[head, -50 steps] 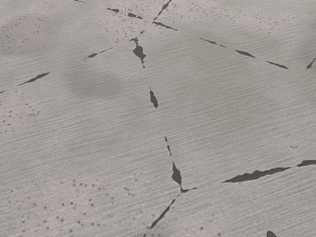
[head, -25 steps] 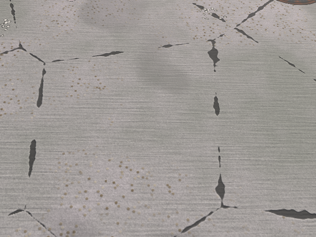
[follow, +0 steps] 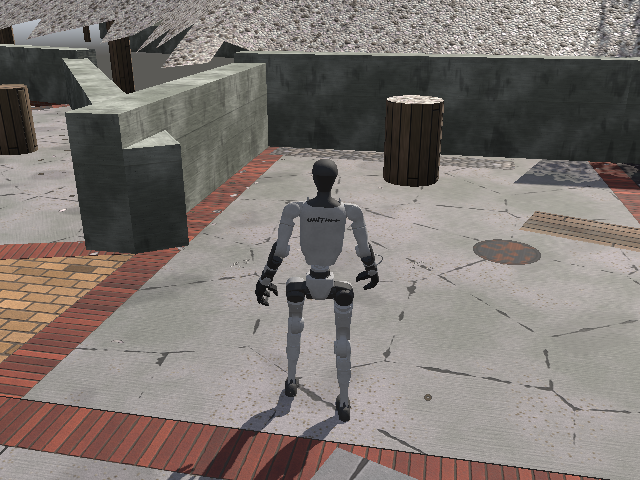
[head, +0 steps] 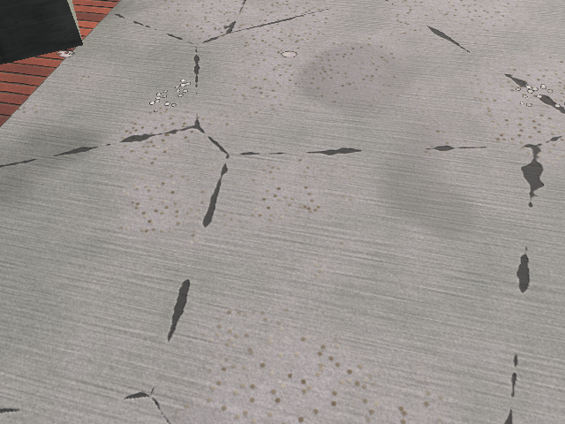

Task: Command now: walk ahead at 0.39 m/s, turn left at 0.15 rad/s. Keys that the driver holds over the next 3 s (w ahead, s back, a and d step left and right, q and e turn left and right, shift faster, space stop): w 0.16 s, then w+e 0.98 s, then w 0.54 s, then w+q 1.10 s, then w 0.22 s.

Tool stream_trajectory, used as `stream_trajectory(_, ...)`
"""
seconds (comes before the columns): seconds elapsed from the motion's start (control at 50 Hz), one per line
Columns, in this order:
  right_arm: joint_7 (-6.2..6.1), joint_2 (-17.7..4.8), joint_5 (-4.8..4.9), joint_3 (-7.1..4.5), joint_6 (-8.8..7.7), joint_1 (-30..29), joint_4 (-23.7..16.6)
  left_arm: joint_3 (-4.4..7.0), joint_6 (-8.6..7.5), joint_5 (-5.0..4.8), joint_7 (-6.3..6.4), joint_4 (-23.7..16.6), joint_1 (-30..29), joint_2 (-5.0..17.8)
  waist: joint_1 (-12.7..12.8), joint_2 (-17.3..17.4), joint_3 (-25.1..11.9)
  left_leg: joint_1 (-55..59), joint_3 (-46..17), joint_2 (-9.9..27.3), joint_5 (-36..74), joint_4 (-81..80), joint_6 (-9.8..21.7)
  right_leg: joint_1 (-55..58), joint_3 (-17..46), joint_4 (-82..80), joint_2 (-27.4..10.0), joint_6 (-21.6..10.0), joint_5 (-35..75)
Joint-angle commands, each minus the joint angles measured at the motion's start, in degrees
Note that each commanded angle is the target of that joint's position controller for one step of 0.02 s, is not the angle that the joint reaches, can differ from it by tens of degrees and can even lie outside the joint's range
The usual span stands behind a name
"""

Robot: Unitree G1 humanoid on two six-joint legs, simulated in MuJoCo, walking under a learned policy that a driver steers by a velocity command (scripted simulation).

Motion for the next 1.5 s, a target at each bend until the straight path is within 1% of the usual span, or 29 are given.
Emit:
stream_trajectory(0.02,0.73,-0.80,0.32,0.44,-2.17,-10.81,-6.77,2.52,-0.68,-0.47,0.07,-3.41,-1.51,11.02,1.79,-11.19,5.08,-2.15,3.16,0.48,2.93,-10.50,-0.57,-1.64,8.74,-9.92,-10.66,-9.21,-0.23)
stream_trajectory(0.1,1.67,-2.68,1.14,0.07,-2.69,-11.06,-7.03,2.83,-0.22,-1.32,-0.72,-2.27,0.68,12.76,1.36,-11.53,5.47,5.67,4.04,-0.15,2.37,-18.09,1.29,-2.82,9.37,-8.38,-13.66,-9.75,0.62)
stream_trajectory(0.16,1.23,-5.84,1.18,-1.63,-2.70,-0.60,-3.78,2.26,0.29,-1.35,-0.72,-1.92,-0.21,11.73,-5.20,-9.25,1.34,22.48,5.26,-2.11,3.12,-23.99,4.73,-5.65,6.09,1.41,-12.07,-6.89,13.17)
stream_trajectory(0.18,0.53,-8.47,0.92,-2.81,-2.73,7.54,-2.17,1.19,0.08,-0.78,-0.85,-2.23,-0.38,8.98,-9.42,-5.52,-4.23,35.39,-0.07,2.55,2.13,-24.84,6.78,-11.49,2.57,14.80,-8.38,-4.41,14.55)
stream_trajectory(0.2,0.01,-14.96,-0.81,-4.15,-2.38,15.01,-1.48,-0.65,-0.76,0.00,-0.70,-5.24,1.19,3.42,-10.79,10.06,-12.69,53.18,-23.34,18.46,-6.78,-28.30,13.84,-30.57,-3.40,37.75,-0.85,0.35,-1.87)
stream_trajectory(0.22,0.43,-12.43,-0.81,-3.53,-2.61,17.00,-0.51,0.08,-1.65,-1.25,-0.28,-5.22,0.48,6.42,-11.45,12.16,-13.95,49.94,-38.00,22.28,-17.32,-35.62,17.57,-37.24,3.60,48.90,1.18,0.63,-17.51)
stream_trajectory(0.24,0.63,-9.02,-0.49,-2.21,-2.89,13.36,-0.24,1.34,-1.84,-2.63,-0.53,-5.52,-1.68,10.19,-10.08,8.68,-6.32,44.11,-31.07,21.26,-20.55,-36.47,15.89,-41.24,5.67,53.21,-2.04,-0.40,-13.92)
stream_trajectory(0.32,0.72,-3.03,-1.28,-0.58,-3.94,3.32,-0.25,1.43,-0.15,-1.53,-1.12,-4.22,-3.87,7.53,-4.52,5.49,3.16,27.38,-9.37,12.70,-1.23,-41.74,11.30,-35.33,4.18,47.88,-7.01,-0.43,1.22)
stream_trajectory(0.44,0.13,-4.23,-1.37,-1.17,-5.28,3.54,2.53,0.85,0.60,-1.03,-1.47,-6.08,-8.66,4.89,-3.98,1.16,5.41,25.83,4.20,11.04,17.32,-44.07,11.10,-36.76,4.53,35.12,-5.05,1.27,15.19)
stream_trajectory(0.54,-0.85,-6.60,-0.54,-1.57,-4.32,8.08,5.41,-0.50,0.10,-0.91,-3.67,-10.44,-19.44,2.72,-7.89,-1.13,8.30,30.66,9.89,12.33,22.06,-44.27,9.29,-35.17,-1.82,20.29,-4.05,-0.74,21.03)
stream_trajectory(0.62,-1.58,-8.86,-0.15,-2.05,-2.06,9.41,6.42,0.10,0.06,-1.09,-5.33,-13.52,-21.82,4.37,-6.47,0.72,5.63,39.56,12.78,14.06,45.73,-35.42,7.99,-32.74,-6.65,16.84,-0.37,-3.95,12.66)
stream_trajectory(0.68,-2.56,-10.98,-0.13,-2.51,-0.55,8.24,5.52,2.98,0.91,-1.20,-4.74,-11.76,-8.60,9.96,1.80,3.35,-3.85,37.63,13.99,13.31,63.48,-13.54,6.62,-13.21,-8.80,16.15,5.21,-8.40,6.32)
stream_trajectory(0.7,-2.81,-10.63,-0.12,-2.15,-0.84,7.11,4.52,4.67,1.42,-1.16,-3.65,-9.86,0.88,13.17,7.15,0.17,-8.47,25.88,14.16,11.06,51.27,1.65,4.80,4.11,-2.61,12.42,2.85,-11.14,8.33)
stream_trajectory(0.72,-1.38,-1.28,-2.28,0.78,-2.31,14.10,1.70,5.60,1.43,-1.26,-2.87,-9.74,1.54,19.07,0.37,-15.47,-14.33,-2.57,11.39,-0.12,-9.58,24.77,0.94,28.41,27.62,12.55,-13.43,-21.87,3.09)
stream_trajectory(0.74,-0.27,-4.69,-0.73,0.70,-4.91,10.02,0.90,4.61,0.88,-1.08,-2.60,-11.08,2.96,15.53,3.36,-10.72,-23.18,-10.16,-2.49,-4.42,-21.36,33.74,1.07,32.73,47.21,2.65,-19.09,-26.35,-4.67)
stream_trajectory(0.76,0.38,-7.90,1.64,-0.28,-6.26,3.01,-1.56,3.77,0.42,-0.41,-2.53,-10.68,1.05,12.84,4.57,-7.17,-14.56,-14.77,-4.79,-0.90,-15.79,32.01,2.26,27.02,38.79,-0.19,-17.04,-22.11,-2.61)
stream_trajectory(0.8,-0.06,-6.64,0.30,0.10,-6.97,1.00,-2.12,2.93,-0.03,-0.57,-2.52,-11.43,-6.41,10.22,-1.12,0.32,-3.39,-10.85,-3.43,3.31,-9.03,20.74,2.35,9.16,26.20,-1.57,-12.06,-18.34,8.98)
stream_trajectory(0.82,-0.20,-7.18,-0.56,-0.31,-6.35,2.36,-1.76,2.47,-0.19,0.15,-2.32,-12.21,-8.73,8.99,-3.23,-1.11,-2.06,-6.75,-3.62,4.58,-7.47,18.18,1.68,3.37,22.66,-2.76,-10.34,-17.97,14.22)
stream_trajectory(0.88,-0.35,-5.69,-1.62,-0.07,-4.36,3.99,-1.42,2.52,-0.43,-0.16,-1.75,-11.77,-10.00,9.43,-5.37,-2.83,-0.15,-2.39,-1.63,5.24,-5.30,11.39,-1.52,-6.55,17.63,-5.14,-8.15,-18.03,20.74)
stream_trajectory(0.98,-0.23,-2.18,-1.54,1.52,-4.11,-7.55,-4.29,3.15,0.57,-0.78,-0.27,-9.55,-6.46,11.76,-1.01,-5.50,1.72,3.26,0.55,1.53,13.85,-11.16,-3.61,-13.90,11.01,-3.60,-2.40,-13.16,14.34)
stream_trajectory(1.06,0.57,-4.56,-0.13,0.66,-4.87,-11.76,-5.62,3.23,1.23,-1.37,-0.13,-7.90,-2.84,11.82,0.57,-7.36,0.75,6.23,-1.79,-0.56,15.63,-19.71,-2.69,-8.99,17.24,0.63,-4.65,-11.33,6.52)
stream_trajectory(1.14,0.53,-7.65,0.00,-1.49,-5.83,-3.64,-3.81,2.68,1.63,-0.91,-0.08,-8.04,-3.95,9.61,-4.77,-9.65,-1.41,17.26,-1.46,-0.34,8.37,-24.52,1.82,-6.35,21.38,10.50,-4.66,-8.08,6.37)
stream_trajectory(1.16,0.16,-9.88,-1.05,-2.30,-6.17,3.54,-3.05,1.34,1.39,-0.34,-0.32,-8.45,-3.48,5.94,-7.96,-6.22,-7.59,28.82,-6.68,6.13,6.20,-24.03,5.20,-9.72,17.37,22.74,-1.70,-5.96,4.20)
stream_trajectory(1.18,0.06,-14.93,-2.36,-3.55,-5.64,10.16,-1.41,0.05,0.88,-1.34,-0.35,-9.50,3.80,2.03,-6.45,9.27,-15.96,48.61,-30.16,19.14,-6.23,-27.86,14.37,-27.46,8.61,42.30,6.45,-1.42,-11.41)
stream_trajectory(1.2,0.83,-12.38,-0.89,-3.35,-5.18,12.57,0.09,0.27,0.61,-2.12,-0.19,-9.03,5.26,5.60,-6.96,14.78,-15.54,50.17,-45.87,22.96,-22.17,-33.84,16.88,-37.70,8.09,52.85,4.41,-0.29,-19.46)
stream_trajectory(1.22,0.79,-8.20,-0.37,-2.21,-4.97,9.82,-0.52,1.38,0.78,-2.18,-0.15,-8.64,0.73,9.83,-8.15,8.05,-7.78,44.15,-39.86,20.67,-25.26,-35.32,14.79,-40.61,8.97,56.74,2.06,-0.03,-14.46)
stream_trajectory(1.26,0.65,-5.35,-1.06,-1.13,-4.27,5.07,-0.58,1.47,0.71,-0.52,-0.13,-10.50,-7.27,9.79,-7.28,1.99,0.39,32.15,-25.52,15.72,-11.48,-35.95,12.94,-39.21,6.01,53.90,-1.05,-0.01,-7.70)
stream_trajectory(1.32,0.49,-3.42,-1.05,-0.39,-4.57,3.76,0.61,1.01,0.65,-0.65,-0.87,-10.34,-6.97,6.66,-4.49,4.49,1.66,25.41,-16.15,11.75,0.61,-39.06,12.98,-33.47,4.09,46.40,-3.84,-0.10,-4.17)
stream_trajectory(1.5,0.36,-8.83,0.74,-1.42,-3.58,8.98,5.18,-0.87,-0.63,-0.61,-2.40,-13.01,-20.36,3.85,-8.31,2.46,3.46,24.69,-4.22,10.90,11.67,-41.75,12.75,-26.37,-1.42,17.96,-3.02,1.20,13.45)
